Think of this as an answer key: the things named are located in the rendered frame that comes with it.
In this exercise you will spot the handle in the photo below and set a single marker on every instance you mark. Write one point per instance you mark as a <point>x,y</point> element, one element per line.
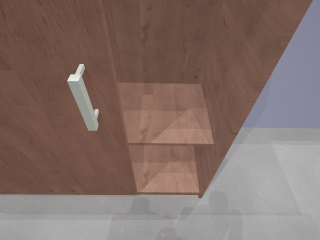
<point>79,91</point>

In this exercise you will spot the wardrobe door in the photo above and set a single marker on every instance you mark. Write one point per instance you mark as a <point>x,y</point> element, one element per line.
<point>45,145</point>

